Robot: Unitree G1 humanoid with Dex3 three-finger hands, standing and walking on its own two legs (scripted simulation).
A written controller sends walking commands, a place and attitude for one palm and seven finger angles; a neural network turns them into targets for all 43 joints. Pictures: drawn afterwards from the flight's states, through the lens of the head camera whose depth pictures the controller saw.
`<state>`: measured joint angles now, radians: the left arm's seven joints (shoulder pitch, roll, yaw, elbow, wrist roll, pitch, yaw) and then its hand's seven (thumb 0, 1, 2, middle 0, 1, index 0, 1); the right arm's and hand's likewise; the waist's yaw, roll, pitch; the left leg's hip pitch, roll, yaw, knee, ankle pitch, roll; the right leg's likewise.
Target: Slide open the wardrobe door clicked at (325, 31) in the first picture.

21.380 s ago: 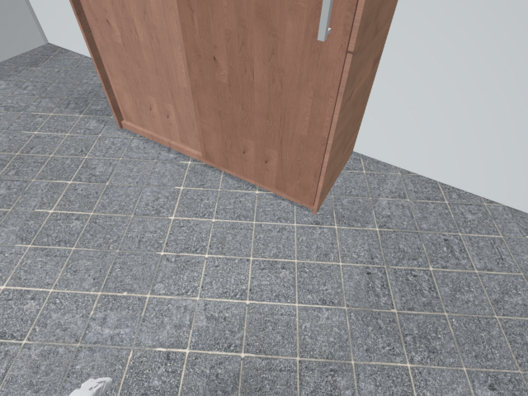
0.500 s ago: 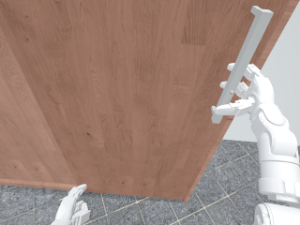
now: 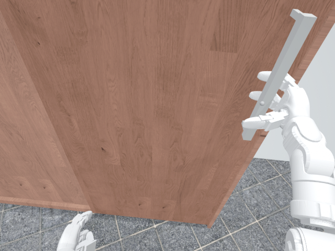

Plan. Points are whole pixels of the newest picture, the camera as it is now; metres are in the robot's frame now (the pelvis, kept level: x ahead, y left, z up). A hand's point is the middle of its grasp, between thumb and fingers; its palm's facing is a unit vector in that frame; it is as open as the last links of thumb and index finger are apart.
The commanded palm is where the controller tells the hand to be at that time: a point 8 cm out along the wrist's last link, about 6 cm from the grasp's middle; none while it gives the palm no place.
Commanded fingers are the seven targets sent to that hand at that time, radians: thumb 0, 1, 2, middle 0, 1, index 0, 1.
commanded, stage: slide the fingers in behind the handle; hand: right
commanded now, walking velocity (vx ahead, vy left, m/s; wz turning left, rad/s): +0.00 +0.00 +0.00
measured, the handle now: (267, 85) +0.44 -0.19 +0.23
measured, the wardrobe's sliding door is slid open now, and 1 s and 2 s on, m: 0.00 0.00 0.00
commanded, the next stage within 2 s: grip the handle and tug to test in 0.02 s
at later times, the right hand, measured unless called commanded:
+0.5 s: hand (262, 104) +0.38 -0.17 +0.22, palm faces +0.06 +1.00 -0.02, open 10.5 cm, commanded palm +0.36 -0.22 +0.22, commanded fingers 0.00 -0.43 -0.70 0.40 1.33 0.40 1.33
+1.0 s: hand (261, 104) +0.38 -0.17 +0.22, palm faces +0.06 +1.00 -0.01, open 5.8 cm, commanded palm +0.35 -0.22 +0.22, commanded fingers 0.00 -0.90 -0.90 0.45 1.40 0.45 1.40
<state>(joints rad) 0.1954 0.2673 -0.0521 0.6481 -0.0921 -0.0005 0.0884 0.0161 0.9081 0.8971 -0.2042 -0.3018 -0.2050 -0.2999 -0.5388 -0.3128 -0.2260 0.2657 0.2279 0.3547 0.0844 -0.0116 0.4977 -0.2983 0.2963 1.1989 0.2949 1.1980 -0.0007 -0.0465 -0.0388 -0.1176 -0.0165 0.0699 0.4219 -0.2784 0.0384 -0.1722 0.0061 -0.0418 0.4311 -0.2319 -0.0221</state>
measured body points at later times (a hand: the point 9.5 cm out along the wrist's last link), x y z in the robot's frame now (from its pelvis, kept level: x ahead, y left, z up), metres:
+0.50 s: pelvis +0.00 +0.00 +0.00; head -0.02 +0.02 +0.45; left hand +0.17 +0.24 -0.09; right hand +0.37 -0.23 +0.22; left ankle -0.03 +0.09 -0.74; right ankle +0.00 -0.11 -0.74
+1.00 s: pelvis +0.00 -0.01 +0.00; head -0.02 +0.01 +0.45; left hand +0.17 +0.23 -0.09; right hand +0.37 -0.22 +0.22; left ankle -0.03 +0.09 -0.74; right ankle +0.00 -0.11 -0.74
